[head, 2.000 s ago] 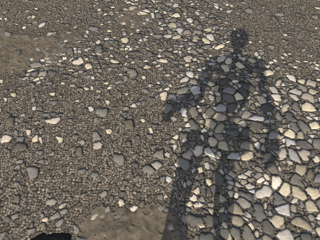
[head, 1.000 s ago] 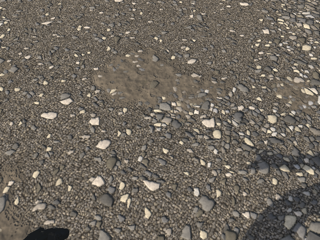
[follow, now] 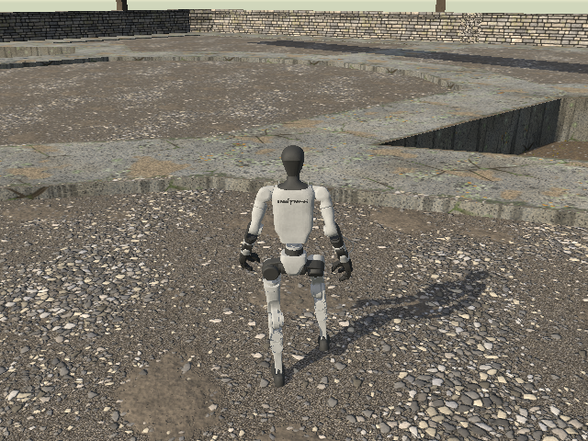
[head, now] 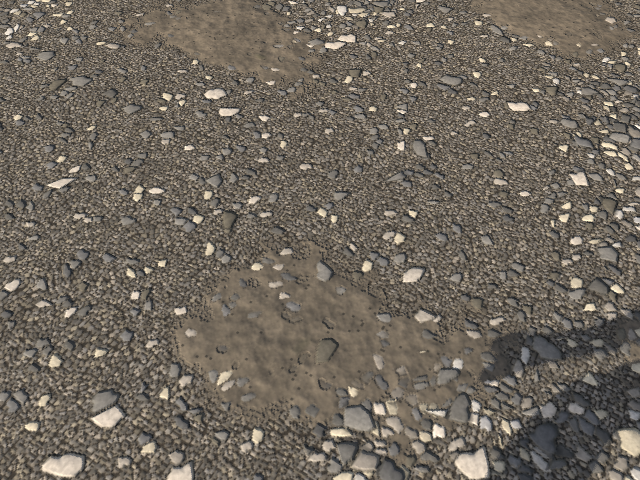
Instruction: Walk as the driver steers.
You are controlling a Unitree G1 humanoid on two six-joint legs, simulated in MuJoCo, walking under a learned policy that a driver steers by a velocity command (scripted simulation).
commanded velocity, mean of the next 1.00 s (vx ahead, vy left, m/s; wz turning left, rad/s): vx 0.50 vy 0.00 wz -0.40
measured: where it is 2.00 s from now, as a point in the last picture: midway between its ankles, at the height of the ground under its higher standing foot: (420, 259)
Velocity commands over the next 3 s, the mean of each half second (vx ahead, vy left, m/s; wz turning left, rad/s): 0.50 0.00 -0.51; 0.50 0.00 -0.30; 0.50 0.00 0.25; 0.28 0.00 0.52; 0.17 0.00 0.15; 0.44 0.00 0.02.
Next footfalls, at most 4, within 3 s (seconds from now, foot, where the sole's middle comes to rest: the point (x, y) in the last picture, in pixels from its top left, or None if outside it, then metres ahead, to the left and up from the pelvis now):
0.20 right None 0.29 -0.14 -0.78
0.68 left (319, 429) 0.61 -0.01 -0.78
1.18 right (463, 365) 0.75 -0.36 -0.78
1.70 left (373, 253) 1.09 -0.18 -0.78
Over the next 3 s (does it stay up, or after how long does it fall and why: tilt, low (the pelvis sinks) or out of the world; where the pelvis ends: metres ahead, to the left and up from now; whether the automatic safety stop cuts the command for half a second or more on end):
stays up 1.35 -0.33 0.00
